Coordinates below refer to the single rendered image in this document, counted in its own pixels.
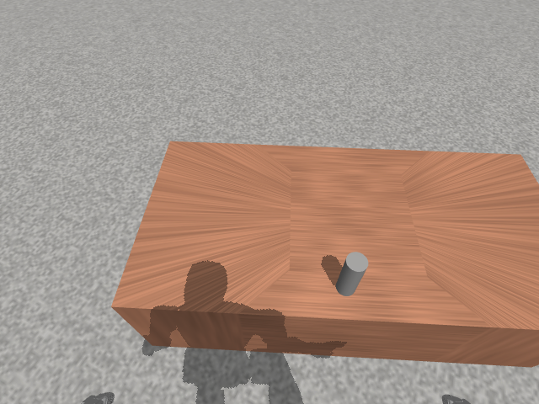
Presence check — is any can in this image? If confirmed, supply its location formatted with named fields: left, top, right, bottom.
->
left=336, top=252, right=368, bottom=296

